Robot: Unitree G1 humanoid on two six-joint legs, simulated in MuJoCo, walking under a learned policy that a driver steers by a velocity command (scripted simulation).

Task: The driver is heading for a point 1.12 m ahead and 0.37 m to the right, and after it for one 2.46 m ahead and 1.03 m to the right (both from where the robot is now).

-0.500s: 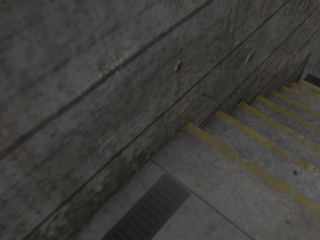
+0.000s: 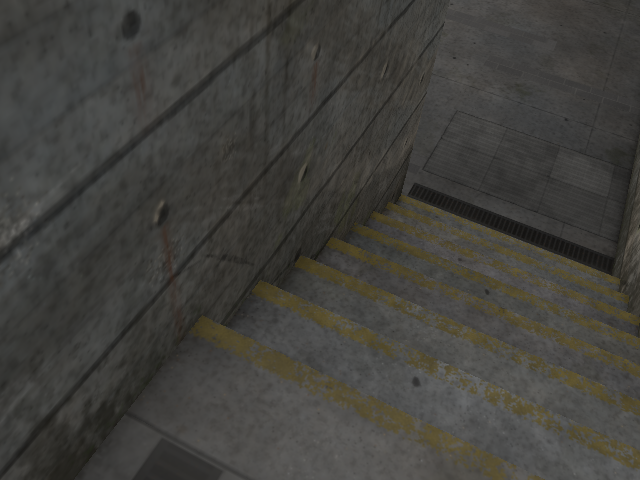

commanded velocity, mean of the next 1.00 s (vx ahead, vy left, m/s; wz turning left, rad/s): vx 0.43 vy -0.17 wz -0.14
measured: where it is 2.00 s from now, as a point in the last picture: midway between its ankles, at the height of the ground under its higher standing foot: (449, 372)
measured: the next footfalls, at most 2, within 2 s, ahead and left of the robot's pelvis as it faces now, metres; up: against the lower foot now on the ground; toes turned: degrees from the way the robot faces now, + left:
right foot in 0.24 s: +0.23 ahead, -0.22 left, +0.00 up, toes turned -7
left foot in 0.70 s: +0.44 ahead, -0.11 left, +0.00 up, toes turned -1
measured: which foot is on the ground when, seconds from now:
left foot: down 0.00-0.26, up 0.28-0.68, down 0.70-1.00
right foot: up 0.00-0.22, down 0.24-0.70, up 0.72-1.00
